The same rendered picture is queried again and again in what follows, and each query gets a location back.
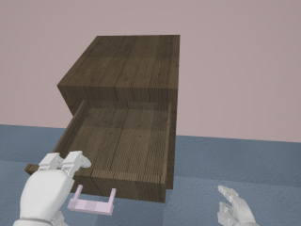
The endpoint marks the robot left hand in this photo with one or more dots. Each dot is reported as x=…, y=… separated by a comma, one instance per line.
x=47, y=188

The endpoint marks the robot right hand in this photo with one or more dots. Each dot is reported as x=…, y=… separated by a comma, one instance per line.
x=237, y=213

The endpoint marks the handle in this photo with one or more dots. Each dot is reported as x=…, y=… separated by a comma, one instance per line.
x=93, y=207

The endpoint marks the drawer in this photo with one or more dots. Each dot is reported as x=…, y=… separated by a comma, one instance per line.
x=127, y=144

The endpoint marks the cabinet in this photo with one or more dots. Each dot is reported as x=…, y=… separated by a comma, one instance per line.
x=128, y=68

